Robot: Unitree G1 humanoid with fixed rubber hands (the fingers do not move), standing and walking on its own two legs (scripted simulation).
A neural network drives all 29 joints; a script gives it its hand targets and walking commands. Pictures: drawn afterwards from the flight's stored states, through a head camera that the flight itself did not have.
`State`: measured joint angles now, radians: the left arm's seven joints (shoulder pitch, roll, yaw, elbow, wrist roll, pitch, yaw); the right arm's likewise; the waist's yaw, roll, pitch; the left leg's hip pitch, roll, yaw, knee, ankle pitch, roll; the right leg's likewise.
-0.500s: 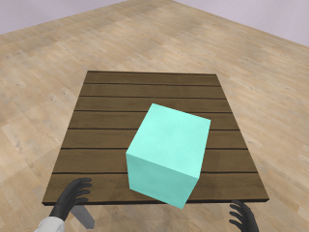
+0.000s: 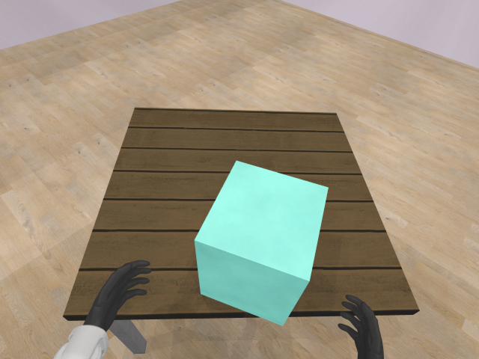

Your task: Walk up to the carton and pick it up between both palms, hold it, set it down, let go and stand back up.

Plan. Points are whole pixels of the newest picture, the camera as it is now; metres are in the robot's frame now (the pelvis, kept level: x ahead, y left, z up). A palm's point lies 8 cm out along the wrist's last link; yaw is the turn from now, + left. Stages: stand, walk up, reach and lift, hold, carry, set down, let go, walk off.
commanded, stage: reach and lift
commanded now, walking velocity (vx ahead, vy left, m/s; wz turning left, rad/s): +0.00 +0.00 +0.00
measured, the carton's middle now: (259, 244) +0.39 -0.02 -0.10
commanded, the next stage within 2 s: none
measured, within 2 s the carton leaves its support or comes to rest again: neither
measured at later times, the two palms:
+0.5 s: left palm (119, 267) +0.27 +0.23 +0.00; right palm (360, 315) +0.22 -0.18 -0.03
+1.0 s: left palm (139, 214) +0.35 +0.21 +0.04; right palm (363, 270) +0.29 -0.19 +0.00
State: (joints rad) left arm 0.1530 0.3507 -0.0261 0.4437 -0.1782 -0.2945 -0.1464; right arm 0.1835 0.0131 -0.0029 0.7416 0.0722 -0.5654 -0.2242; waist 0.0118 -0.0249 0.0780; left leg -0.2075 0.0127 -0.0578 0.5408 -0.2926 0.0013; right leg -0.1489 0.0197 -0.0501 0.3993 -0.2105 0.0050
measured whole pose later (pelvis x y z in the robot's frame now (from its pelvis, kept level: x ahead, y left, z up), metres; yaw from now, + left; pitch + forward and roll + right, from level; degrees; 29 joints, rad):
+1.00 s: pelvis +0.02 +0.00 +0.00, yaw +0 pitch -1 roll -3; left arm -0.33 0.34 -0.04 0.59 -0.18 -0.02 -0.09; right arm -0.20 0.01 -0.08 0.74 0.12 -0.29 -0.28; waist -0.03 -0.02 0.04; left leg -0.21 0.01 -0.06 0.54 -0.31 0.00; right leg -0.15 0.02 -0.05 0.40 -0.23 0.01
